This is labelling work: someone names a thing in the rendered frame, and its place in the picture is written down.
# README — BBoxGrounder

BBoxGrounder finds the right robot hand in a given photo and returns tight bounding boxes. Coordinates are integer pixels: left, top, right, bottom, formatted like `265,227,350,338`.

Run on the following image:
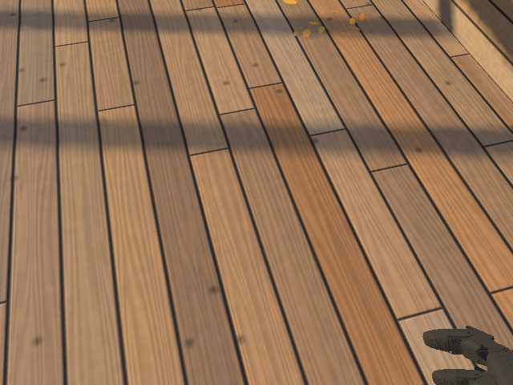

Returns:
423,326,513,385

